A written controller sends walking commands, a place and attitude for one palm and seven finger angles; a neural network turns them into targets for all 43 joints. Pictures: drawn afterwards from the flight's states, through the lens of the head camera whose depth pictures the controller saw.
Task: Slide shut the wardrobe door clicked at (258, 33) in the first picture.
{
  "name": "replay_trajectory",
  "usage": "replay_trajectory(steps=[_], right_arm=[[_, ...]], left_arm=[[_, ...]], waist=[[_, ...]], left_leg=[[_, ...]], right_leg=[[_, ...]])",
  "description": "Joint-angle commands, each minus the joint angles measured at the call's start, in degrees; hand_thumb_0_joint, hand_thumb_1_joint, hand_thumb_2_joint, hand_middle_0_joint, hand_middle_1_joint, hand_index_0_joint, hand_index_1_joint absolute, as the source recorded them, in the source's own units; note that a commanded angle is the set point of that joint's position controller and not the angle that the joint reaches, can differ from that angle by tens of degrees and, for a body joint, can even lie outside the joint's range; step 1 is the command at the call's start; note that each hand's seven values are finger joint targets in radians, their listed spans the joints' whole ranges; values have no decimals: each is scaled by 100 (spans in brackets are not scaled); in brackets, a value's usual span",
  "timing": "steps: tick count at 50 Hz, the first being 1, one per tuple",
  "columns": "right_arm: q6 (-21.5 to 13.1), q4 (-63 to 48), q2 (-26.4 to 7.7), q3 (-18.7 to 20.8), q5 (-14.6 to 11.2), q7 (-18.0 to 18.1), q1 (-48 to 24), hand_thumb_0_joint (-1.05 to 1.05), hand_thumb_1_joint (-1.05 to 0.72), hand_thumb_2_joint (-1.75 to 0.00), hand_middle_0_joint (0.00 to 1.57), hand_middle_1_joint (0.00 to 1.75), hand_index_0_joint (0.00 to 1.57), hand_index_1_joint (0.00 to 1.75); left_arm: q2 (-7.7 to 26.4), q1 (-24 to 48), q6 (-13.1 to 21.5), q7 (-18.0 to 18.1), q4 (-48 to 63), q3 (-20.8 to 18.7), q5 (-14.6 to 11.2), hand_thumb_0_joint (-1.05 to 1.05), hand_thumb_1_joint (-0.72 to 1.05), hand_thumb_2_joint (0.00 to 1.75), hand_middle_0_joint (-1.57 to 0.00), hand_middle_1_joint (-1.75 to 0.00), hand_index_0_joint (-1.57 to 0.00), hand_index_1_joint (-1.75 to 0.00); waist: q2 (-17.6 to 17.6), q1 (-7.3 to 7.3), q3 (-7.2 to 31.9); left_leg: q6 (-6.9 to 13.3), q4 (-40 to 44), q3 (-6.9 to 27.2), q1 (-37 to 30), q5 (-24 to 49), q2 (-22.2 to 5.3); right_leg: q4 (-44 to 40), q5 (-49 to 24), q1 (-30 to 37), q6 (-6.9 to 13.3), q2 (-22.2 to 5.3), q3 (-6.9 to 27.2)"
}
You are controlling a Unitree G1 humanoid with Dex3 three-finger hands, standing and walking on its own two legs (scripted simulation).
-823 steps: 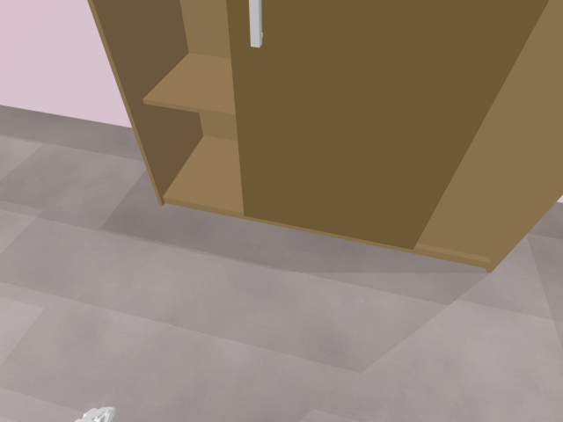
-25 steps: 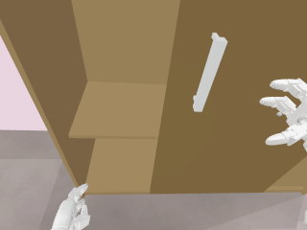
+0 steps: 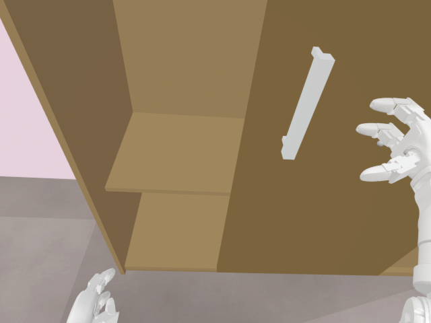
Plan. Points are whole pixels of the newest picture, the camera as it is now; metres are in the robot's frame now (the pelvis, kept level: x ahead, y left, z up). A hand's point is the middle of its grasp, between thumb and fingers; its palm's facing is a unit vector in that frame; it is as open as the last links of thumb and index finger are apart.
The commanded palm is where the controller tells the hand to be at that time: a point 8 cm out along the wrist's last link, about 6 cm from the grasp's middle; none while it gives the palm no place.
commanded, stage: move the hooked fingers beside the handle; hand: right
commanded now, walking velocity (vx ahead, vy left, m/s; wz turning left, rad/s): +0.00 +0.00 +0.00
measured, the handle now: (300, 107) +0.48 -0.13 +0.19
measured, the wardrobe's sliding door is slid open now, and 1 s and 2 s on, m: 0.42 0.42 0.42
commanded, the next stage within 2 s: feel for the door with the fingertips in 1.40 s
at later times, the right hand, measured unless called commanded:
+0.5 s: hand (355, 125) +0.42 -0.22 +0.21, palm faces +0.00 +1.00 -0.03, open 14.0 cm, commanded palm +0.40 -0.26 +0.20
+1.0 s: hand (360, 131) +0.41 -0.22 +0.20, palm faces -0.01 +1.00 -0.03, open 14.0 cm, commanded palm +0.40 -0.26 +0.20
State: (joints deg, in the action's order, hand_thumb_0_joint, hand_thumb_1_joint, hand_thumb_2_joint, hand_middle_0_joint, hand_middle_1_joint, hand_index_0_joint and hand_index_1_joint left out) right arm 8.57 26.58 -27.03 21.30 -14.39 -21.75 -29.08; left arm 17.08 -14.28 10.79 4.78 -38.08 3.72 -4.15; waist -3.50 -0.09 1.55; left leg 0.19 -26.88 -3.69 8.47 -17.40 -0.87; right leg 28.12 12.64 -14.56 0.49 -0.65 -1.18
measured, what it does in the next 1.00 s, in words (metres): stands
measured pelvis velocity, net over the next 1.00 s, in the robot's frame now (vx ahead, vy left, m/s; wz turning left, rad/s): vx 0.00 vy -0.01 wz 0.01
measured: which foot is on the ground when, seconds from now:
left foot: down 0.00-1.00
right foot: down 0.00-1.00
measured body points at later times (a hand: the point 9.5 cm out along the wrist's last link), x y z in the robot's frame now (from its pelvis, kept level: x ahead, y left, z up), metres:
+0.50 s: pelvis +0.01 +0.00 +0.00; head +0.01 +0.02 +0.45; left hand +0.11 +0.27 -0.10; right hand +0.42 -0.27 +0.21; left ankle -0.03 +0.11 -0.74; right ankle +0.03 -0.12 -0.74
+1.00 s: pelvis +0.00 -0.01 +0.00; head +0.00 +0.00 +0.45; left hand +0.13 +0.25 -0.10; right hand +0.41 -0.28 +0.20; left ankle -0.03 +0.11 -0.74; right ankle +0.03 -0.12 -0.74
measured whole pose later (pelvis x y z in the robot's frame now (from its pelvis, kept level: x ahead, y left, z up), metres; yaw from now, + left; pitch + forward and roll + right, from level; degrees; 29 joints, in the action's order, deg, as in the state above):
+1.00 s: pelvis +0.00 -0.01 +0.00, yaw +1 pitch +1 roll +1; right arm 4.5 37.9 -26.1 18.6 -12.2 -18.3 -37.4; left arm 16.9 -16.5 9.2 4.6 -38.7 2.7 -4.0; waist -2.9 -1.5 2.0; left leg -0.6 -27.3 -2.9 10.7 -17.5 -1.1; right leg 29.7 13.7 -17.1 1.3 -0.5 -1.9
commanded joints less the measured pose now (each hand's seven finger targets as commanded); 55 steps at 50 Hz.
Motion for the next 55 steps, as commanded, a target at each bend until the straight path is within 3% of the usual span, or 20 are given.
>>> replay_trajectory(steps=[1, 4, 8, 11, 13, 17, 25, 27, 30, 32, 37, 39, 42, 46, 47, 48, 49, 50, 52, 55], right_arm=[[-410, -1022, -1424, 141, -72, 14, -2788, 0, 50, -30, 30, 120, 30, 120], [-550, -1092, -1424, 133, -48, 115, -3086, 0, 50, -30, 30, 120, 30, 120], [-558, -556, -1542, 330, -43, 201, -2926, 0, 50, -30, 30, 120, 30, 120], [-539, -438, -1380, 133, 49, 239, -3107, 0, 50, -30, 30, 120, 30, 120], [-551, -203, -1688, 390, 88, 304, -3090, 0, 50, -30, 30, 120, 30, 120], [-707, -190, -1767, 418, 128, 296, -3244, 0, 50, -30, 30, 120, 30, 120], [-842, 148, -1517, 126, 140, 228, -3792, 0, 50, -30, 30, 120, 30, 120], [-842, 326, -1598, 225, 111, 222, -3549, 0, 50, -30, 30, 120, 30, 120], [-905, -24, -1522, 181, 154, 244, -3588, 0, 50, -30, 30, 120, 30, 120], [-881, 80, -1745, 426, 129, 280, -3192, 0, 50, -30, 30, 120, 30, 120], [-860, -232, -1772, 473, 128, 271, -3133, 0, 50, -30, 30, 120, 30, 120], [-870, -450, -1526, 248, 118, 258, -3353, 0, 50, -30, 30, 120, 30, 120], [-799, -177, -1559, 294, 59, 247, -3260, 0, 50, -30, 30, 120, 30, 120], [-782, -207, -1251, -50, 92, 278, -3583, 0, 50, -30, 30, 120, 30, 120], [-803, -180, -1130, -179, 77, 296, -3654, 0, 50, -30, 30, 120, 30, 120], [-835, -278, -1228, -124, 92, 332, -3847, 0, 50, -30, 30, 120, 30, 120], [-828, -272, -972, -307, 81, 355, -3883, 0, 50, -30, 30, 120, 30, 120], [-803, -7, -1085, -165, 62, 398, -3815, 0, 50, -30, 30, 120, 30, 120], [-816, 279, -1228, -100, 88, 454, -3900, 0, 50, -30, 30, 120, 30, 120], [-928, 169, -1118, -217, 194, 558, -4200, 0, 50, -30, 30, 120, 30, 120]], left_arm=[[700, 543, 301, 59, 805, -308, -45, 0, 90, 90, -20, -30, -20, -30], [698, 479, 331, 51, 767, -324, -28, 0, 90, 90, -20, -30, -20, -30], [732, 369, 304, 47, 662, -348, -5, 0, 90, 90, -20, -30, -20, -30], [722, 336, 276, 29, 687, -354, -15, 0, 90, 90, -20, -30, -20, -30], [759, 239, 235, 23, 657, -371, 4, 0, 90, 90, -20, -30, -20, -30], [762, 152, 199, 18, 674, -393, 20, 0, 90, 90, -20, -30, -20, -30], [788, -38, 175, 19, 587, -438, 6, 0, 90, 90, -20, -30, -20, -30], [817, -109, 147, 10, 551, -457, 13, 0, 90, 90, -20, -30, -20, -30], [797, -43, 159, -26, 651, -467, 13, 0, 90, 90, -20, -30, -20, -30], [823, -83, 118, -41, 633, -471, 28, 0, 90, 90, -20, -30, -20, -30], [803, -14, 96, -51, 732, -476, 14, 0, 90, 90, -20, -30, -20, -30], [774, 35, 110, -51, 759, -461, 8, 0, 90, 90, -20, -30, -20, -30], [795, 5, 91, -13, 678, -456, 4, 0, 90, 90, -20, -30, -20, -30], [768, 78, 123, 25, 672, -417, -19, 0, 90, 90, -20, -30, -20, -30], [756, 53, 124, 27, 629, -414, -22, 0, 90, 90, -20, -30, -20, -30], [772, 71, 148, 33, 618, -419, -22, 0, 90, 90, -20, -30, -20, -30], [740, 104, 168, 29, 631, -402, -22, 0, 90, 90, -20, -30, -20, -30], [769, 52, 170, 47, 563, -406, -12, 0, 90, 90, -20, -30, -20, -30], [791, 1, 142, 66, 461, -402, -9, 0, 90, 90, -20, -30, -20, -30], [756, 11, 194, 37, 498, -393, 7, 0, 90, 90, -20, -30, -20, -30]], waist=[[2, -135, 1245], [-133, -148, 1510], [320, -108, 1440], [93, -120, 1440], [300, -95, 1419], [277, -117, 1631], [39, -286, 1678], [270, -234, 1663], [-43, -204, 1837], [184, -127, 1782], [61, -111, 1762], [-36, -196, 1757], [228, -224, 1513], [-128, -315, 1390], [-23, -342, 1342], [-124, -354, 1437], [-195, -365, 1444], [119, -359, 1410], [203, -351, 1303], [-59, -341, 1528]], left_leg=[[90, 422, 104, 554, 1593, 119], [112, 402, 105, 497, 1670, 124], [81, 385, 136, 390, 1914, 119], [86, 342, 130, 431, 1963, 100], [81, 347, 139, 370, 1976, 109], [78, 310, 174, 249, 2187, 106], [89, 278, 168, 519, 2252, 127], [89, 280, 163, 414, 2336, 129], [108, 222, 141, 470, 2254, 130], [105, 235, 144, 320, 2367, 133], [107, 220, 138, 341, 2326, 134], [104, 217, 119, 447, 2292, 151], [99, 301, 119, 534, 2048, 160], [123, 328, 100, 821, 1608, 162], [125, 377, 99, 836, 1513, 163], [123, 385, 112, 862, 1465, 165], [130, 380, 96, 955, 1383, 164], [127, 383, 76, 931, 1363, 171], [124, 419, 101, 918, 1274, 163], [141, 355, 91, 924, 1307, 149]], right_leg=[[-204, -881, 1166, 235, 104, 269], [-161, -1001, 1342, 230, 99, 293], [-126, -1101, 1125, 257, 94, 236], [-142, -1161, 1117, 241, 104, 211], [-127, -1142, 975, 253, 89, 205], [-71, -1323, 1029, 277, 75, 142], [15, -1418, 1204, 272, 70, 163], [36, -1469, 1069, 290, 66, 139], [2, -1528, 1251, 260, 62, 187], [24, -1626, 1108, 277, 46, 155], [17, -1629, 1123, 274, 37, 146], [-16, -1640, 1249, 261, 29, 190], [-19, -1363, 1102, 273, 16, 182], [-114, -1064, 1243, 223, 5, 291], [-101, -968, 1205, 237, -2, 287], [-114, -917, 1289, 229, 4, 309], [-141, -878, 1390, 212, -4, 353], [-152, -858, 1305, 212, -18, 397], [-154, -747, 1152, 219, -24, 341], [-185, -849, 1350, 178, -18, 414]])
